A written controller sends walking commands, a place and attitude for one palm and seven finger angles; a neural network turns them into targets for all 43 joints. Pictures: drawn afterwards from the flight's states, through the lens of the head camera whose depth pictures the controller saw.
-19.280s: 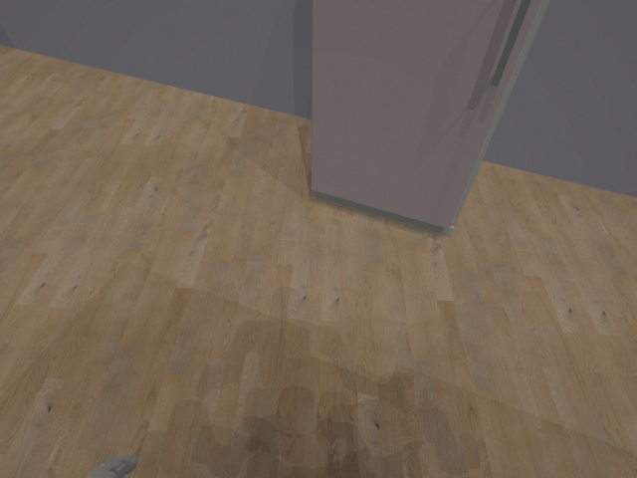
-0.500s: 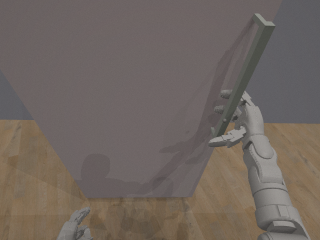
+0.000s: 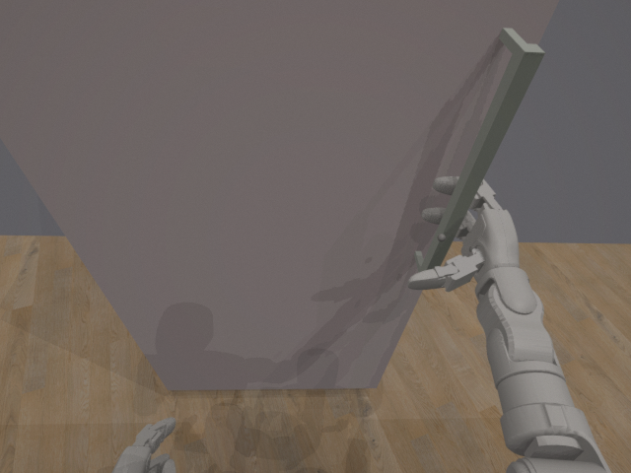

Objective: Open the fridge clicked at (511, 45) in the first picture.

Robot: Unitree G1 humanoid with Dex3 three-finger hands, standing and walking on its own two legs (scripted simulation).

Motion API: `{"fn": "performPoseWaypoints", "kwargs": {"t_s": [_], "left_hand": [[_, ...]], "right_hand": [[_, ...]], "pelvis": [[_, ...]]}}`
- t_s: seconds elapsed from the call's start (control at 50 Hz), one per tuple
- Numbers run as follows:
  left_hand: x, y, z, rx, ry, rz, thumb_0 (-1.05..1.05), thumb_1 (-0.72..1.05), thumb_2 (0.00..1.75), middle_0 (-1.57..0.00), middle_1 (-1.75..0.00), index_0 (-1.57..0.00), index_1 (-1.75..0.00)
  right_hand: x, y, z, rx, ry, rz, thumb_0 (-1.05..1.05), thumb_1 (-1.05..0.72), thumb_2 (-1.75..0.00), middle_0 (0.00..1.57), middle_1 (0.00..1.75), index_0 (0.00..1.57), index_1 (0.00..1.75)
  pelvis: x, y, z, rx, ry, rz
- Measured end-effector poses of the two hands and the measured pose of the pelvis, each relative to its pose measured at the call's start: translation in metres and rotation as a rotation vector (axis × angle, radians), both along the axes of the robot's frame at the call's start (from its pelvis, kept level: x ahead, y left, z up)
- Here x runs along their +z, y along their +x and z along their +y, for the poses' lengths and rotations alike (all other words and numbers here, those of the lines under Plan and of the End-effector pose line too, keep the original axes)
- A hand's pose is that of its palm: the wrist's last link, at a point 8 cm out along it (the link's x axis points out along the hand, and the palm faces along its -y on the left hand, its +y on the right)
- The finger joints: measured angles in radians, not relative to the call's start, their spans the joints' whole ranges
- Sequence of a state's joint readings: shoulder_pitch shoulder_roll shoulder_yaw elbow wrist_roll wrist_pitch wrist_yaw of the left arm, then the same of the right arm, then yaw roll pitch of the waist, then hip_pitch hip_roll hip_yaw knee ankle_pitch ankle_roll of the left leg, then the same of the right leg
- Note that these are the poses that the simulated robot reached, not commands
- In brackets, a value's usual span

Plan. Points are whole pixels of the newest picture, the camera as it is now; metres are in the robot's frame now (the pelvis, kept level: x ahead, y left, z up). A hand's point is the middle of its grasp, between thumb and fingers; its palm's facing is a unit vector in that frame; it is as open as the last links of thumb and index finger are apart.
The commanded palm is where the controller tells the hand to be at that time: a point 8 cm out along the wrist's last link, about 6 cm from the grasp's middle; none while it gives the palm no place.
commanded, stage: slide the fingers in behind the handle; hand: right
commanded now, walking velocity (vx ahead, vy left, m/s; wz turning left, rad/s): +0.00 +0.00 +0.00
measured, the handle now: (457, 187) +0.45 -0.14 +0.15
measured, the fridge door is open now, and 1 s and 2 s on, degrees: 0 0 0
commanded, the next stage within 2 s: grip the handle and tug to test in 0.02 s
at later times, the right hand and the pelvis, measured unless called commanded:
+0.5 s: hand (439, 234) +0.39 -0.12 +0.12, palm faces -0.08 +1.00 +0.00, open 10.6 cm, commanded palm +0.37 -0.16 +0.13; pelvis +0.01 +0.00 +0.00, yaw +0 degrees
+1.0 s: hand (439, 233) +0.40 -0.12 +0.12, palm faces -0.06 +1.00 -0.01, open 5.3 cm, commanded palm +0.37 -0.16 +0.13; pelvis +0.01 +0.00 +0.00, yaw +0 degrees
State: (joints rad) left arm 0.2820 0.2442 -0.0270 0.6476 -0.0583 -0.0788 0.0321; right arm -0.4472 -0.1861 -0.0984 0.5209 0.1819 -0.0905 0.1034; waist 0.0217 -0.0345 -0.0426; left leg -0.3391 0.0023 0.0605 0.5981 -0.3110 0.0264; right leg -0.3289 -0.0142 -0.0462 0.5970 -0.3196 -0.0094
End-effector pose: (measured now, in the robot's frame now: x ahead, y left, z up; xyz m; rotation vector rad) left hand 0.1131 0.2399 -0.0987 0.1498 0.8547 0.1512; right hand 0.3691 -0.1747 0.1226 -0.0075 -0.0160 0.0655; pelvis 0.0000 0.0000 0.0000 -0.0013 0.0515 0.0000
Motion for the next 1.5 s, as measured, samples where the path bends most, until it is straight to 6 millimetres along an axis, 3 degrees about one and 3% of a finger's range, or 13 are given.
{"fn": "performPoseWaypoints", "kwargs": {"t_s": [0.18,0.3,0.86,1.24,1.5], "left_hand": [[0.004,0.007,0.0,-0.004,0.01,-0.011,0.01,0.9,0.89,-0.2,-0.3,-0.2,-0.3],[0.004,0.008,0.0,0.002,0.01,-0.014,0.01,0.9,0.89,-0.2,-0.3,-0.2,-0.3],[-0.002,0.015,-0.009,-0.021,-0.008,0.013,0.01,0.9,0.89,-0.2,-0.3,-0.2,-0.3],[0.006,0.026,-0.002,-0.005,-0.003,-0.026,0.01,0.9,0.9,-0.2,-0.3,-0.2,-0.3],[0.014,0.041,-0.002,0.018,-0.014,-0.056,0.01,0.9,0.9,-0.2,-0.3,-0.2,-0.3]], "right_hand": [[-0.002,0.004,0.0,0.02,0.002,0.007,-0.02,0.49,-0.3,0.29,1.2,0.28,1.2],[-0.002,0.008,0.001,0.021,0.007,0.008,-0.01,0.38,-0.35,0.31,1.22,0.3,1.21],[-0.001,0.009,0.0,-0.012,-0.009,0.008,0.01,-0.77,-0.84,0.42,1.38,0.39,1.38],[-0.001,0.008,0.0,0.002,-0.002,0.012,0.01,-0.79,-0.81,0.39,1.4,0.37,1.4],[-0.001,0.005,0.0,0.01,0.003,0.009,0.01,-0.79,-0.8,0.34,1.4,0.33,1.4]], "pelvis": [[0.0,0.001,0.0,-0.002,0.002,0.0],[0.0,0.003,-0.002,0.003,0.001,0.007],[0.0,0.01,-0.004,-0.009,0.003,0.013],[0.002,0.017,-0.002,0.008,0.002,0.007],[0.004,0.033,-0.002,0.03,0.001,0.011]]}}
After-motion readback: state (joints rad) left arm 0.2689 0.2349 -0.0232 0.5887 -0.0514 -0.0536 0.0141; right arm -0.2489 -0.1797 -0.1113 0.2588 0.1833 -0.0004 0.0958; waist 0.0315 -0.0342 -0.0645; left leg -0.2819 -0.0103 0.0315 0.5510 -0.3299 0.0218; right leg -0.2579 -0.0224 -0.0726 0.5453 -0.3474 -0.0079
